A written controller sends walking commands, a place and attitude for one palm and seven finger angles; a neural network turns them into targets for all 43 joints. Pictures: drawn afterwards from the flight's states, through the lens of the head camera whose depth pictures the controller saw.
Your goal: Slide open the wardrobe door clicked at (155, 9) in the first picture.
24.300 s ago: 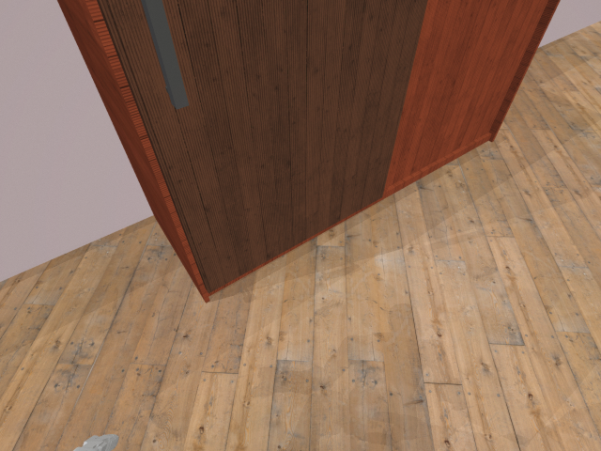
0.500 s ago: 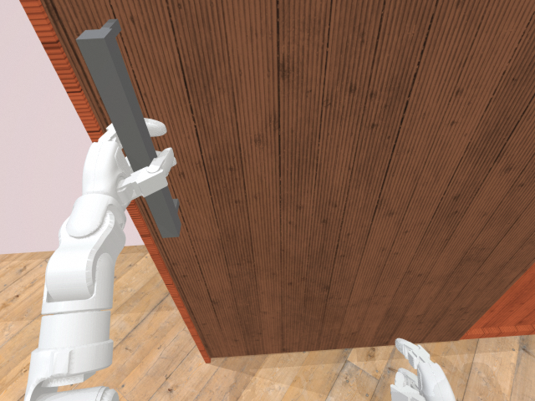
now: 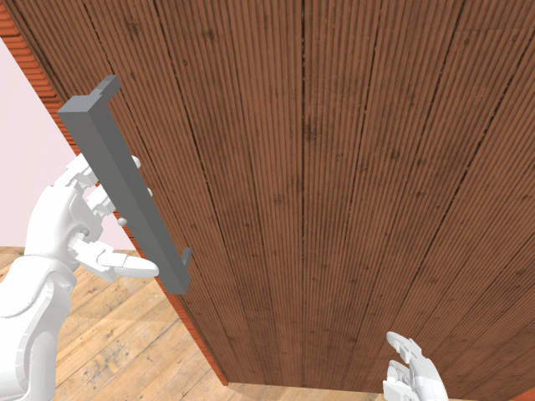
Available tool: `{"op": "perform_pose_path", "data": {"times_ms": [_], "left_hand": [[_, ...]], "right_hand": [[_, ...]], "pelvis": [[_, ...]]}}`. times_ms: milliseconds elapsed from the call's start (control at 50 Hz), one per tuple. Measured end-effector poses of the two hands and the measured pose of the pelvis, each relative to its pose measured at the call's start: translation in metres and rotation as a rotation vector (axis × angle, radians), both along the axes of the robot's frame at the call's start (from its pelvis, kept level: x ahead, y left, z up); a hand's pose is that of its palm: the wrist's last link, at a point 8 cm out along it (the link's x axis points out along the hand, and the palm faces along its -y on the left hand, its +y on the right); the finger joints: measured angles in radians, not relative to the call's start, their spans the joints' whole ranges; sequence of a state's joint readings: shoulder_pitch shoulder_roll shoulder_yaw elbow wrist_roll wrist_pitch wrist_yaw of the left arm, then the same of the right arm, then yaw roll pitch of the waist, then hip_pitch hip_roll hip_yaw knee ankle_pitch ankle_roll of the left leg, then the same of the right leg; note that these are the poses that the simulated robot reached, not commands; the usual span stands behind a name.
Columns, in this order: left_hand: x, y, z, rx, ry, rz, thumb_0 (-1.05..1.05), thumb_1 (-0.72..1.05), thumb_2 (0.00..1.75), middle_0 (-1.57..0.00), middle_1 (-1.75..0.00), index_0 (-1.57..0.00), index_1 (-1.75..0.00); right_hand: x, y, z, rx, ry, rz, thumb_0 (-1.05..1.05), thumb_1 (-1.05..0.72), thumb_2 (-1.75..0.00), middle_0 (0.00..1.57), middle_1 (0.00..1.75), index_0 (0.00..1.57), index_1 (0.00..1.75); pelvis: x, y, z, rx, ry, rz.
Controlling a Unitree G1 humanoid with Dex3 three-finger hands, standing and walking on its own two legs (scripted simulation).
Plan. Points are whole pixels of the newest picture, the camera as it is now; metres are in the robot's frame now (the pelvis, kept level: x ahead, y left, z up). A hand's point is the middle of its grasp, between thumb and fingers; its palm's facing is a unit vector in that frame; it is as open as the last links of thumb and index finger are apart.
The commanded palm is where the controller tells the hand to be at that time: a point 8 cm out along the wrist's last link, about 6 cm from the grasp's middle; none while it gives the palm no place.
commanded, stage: relax the arm and regain balance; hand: left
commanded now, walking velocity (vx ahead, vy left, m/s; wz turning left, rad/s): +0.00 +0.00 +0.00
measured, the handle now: (151, 205) +0.30 +0.19 +0.19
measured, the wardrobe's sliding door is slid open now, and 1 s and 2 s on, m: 0.00 0.00 0.00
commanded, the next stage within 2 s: none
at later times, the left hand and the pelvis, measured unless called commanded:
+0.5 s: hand out of the picture +0.14 +0.15 -0.09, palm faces +0.25 -0.83 -0.49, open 15.9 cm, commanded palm none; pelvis +0.02 -0.09 -0.07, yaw +14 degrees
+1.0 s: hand out of the picture -0.09 -0.02 -0.17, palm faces +0.14 -0.90 -0.41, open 16.6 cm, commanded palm none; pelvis -0.17 -0.26 -0.05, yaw +3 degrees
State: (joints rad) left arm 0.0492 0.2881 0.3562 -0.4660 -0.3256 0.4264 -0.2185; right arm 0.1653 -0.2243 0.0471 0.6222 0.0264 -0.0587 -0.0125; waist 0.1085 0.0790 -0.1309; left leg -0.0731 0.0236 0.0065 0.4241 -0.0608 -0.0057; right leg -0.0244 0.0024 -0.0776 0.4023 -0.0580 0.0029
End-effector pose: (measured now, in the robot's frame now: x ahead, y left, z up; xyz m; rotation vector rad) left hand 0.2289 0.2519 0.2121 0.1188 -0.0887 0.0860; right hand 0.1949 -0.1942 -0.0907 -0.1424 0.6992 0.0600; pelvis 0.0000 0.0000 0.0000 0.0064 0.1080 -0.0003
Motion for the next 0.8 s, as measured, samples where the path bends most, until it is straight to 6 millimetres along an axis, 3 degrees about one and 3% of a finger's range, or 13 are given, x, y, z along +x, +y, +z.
{"op": "perform_pose_path", "data": {"times_ms": [100,180,300,360,400,440,500,540,560,600,680,740,800], "left_hand": [[0.004,0.004,0.001,0.078,-0.005,0.021,0.00,-0.46,0.32,-0.41,-1.25,-0.32,-1.21],[-0.001,0.008,-0.021,0.258,-0.107,0.098,0.00,-0.48,0.31,-0.56,-1.06,-0.39,-1.00],[-0.007,-0.003,-0.050,0.278,-0.335,0.325,-0.01,-0.50,0.30,-0.75,-0.90,-0.42,-0.67],[-0.013,-0.019,-0.066,0.216,-0.307,0.448,-0.01,-0.51,0.30,-0.71,-0.82,-0.36,-0.54],[-0.020,-0.031,-0.104,0.243,-0.112,0.473,-0.01,-0.50,0.30,-0.61,-0.73,-0.30,-0.47],[-0.041,-0.042,-0.168,0.281,0.212,0.459,0.00,-0.50,0.30,-0.50,-0.63,-0.26,-0.42],[-0.115,-0.069,-0.269,0.238,0.768,0.422,0.00,-0.49,0.30,-0.37,-0.50,-0.21,-0.37],[-0.178,-0.098,-0.315,0.144,1.063,0.429,0.00,-0.48,0.30,-0.30,-0.44,-0.20,-0.34],[-0.201,-0.111,-0.324,0.004,1.108,0.483,0.03,-0.53,0.28,-0.27,-0.42,-0.19,-0.33],[-0.224,-0.131,-0.327,-0.119,1.119,0.537,0.14,-0.64,0.21,-0.24,-0.38,-0.18,-0.32],[-0.232,-0.152,-0.328,-0.070,1.131,0.487,0.20,-0.60,0.16,-0.19,-0.34,-0.17,-0.31],[-0.229,-0.164,-0.344,-0.022,1.084,0.439,0.15,-0.56,0.20,-0.17,-0.32,-0.16,-0.31],[-0.251,-0.187,-0.345,-0.004,1.062,0.401,0.10,-0.53,0.23,-0.16,-0.31,-0.16,-0.30]], "right_hand": [[0.024,-0.008,-0.004,-0.016,0.029,0.029,0.01,-0.90,-0.90,0.20,0.30,0.20,0.30],[0.037,-0.030,-0.023,-0.160,0.139,0.109,0.01,-0.90,-0.90,0.20,0.30,0.21,0.30],[0.032,-0.082,-0.078,-0.236,0.273,0.120,0.01,-0.90,-0.90,0.20,0.30,0.21,0.30],[0.031,-0.094,-0.109,-0.240,0.371,0.149,0.01,-0.90,-0.90,0.20,0.30,0.20,0.30],[0.037,-0.093,-0.127,-0.189,0.381,0.179,0.01,-0.90,-0.90,0.19,0.30,0.20,0.30],[0.044,-0.090,-0.139,-0.125,0.330,0.196,0.02,-0.90,-0.90,0.19,0.30,0.20,0.30],[0.038,-0.088,-0.133,-0.001,0.239,0.138,0.02,-0.91,-0.90,0.19,0.30,0.20,0.30],[0.018,-0.092,-0.123,0.062,0.209,0.094,0.01,-0.91,-0.90,0.19,0.30,0.20,0.30],[0.003,-0.097,-0.119,0.075,0.215,0.079,0.01,-0.91,-0.90,0.19,0.30,0.20,0.30],[-0.037,-0.111,-0.115,0.070,0.278,0.062,0.01,-0.91,-0.89,0.19,0.30,0.20,0.30],[-0.157,-0.166,-0.111,0.009,0.484,-0.043,0.00,-0.91,-0.89,0.20,0.30,0.20,0.30],[-0.256,-0.218,-0.131,-0.103,0.652,-0.145,0.00,-0.90,-0.89,0.20,0.30,0.21,0.30],[-0.315,-0.260,-0.138,-0.161,0.779,-0.137,0.01,-0.90,-0.90,0.20,0.30,0.20,0.30]], "pelvis": [[0.034,-0.005,0.005,0.002,0.027,0.034],[0.056,-0.006,0.001,-0.029,0.027,0.168],[0.083,-0.027,-0.046,-0.007,-0.058,0.321],[0.065,-0.044,-0.059,0.022,-0.036,0.311],[0.056,-0.059,-0.069,0.098,-0.067,0.323],[0.042,-0.072,-0.075,0.131,-0.103,0.311],[0.018,-0.090,-0.070,0.140,-0.156,0.236],[0.005,-0.102,-0.064,0.135,-0.181,0.203],[-0.001,-0.108,-0.060,0.125,-0.189,0.205],[-0.015,-0.120,-0.050,0.107,-0.205,0.211],[-0.045,-0.149,-0.038,0.073,-0.213,0.212],[-0.072,-0.173,-0.058,0.050,-0.192,0.223],[-0.095,-0.193,-0.061,0.069,-0.185,0.187]]}}
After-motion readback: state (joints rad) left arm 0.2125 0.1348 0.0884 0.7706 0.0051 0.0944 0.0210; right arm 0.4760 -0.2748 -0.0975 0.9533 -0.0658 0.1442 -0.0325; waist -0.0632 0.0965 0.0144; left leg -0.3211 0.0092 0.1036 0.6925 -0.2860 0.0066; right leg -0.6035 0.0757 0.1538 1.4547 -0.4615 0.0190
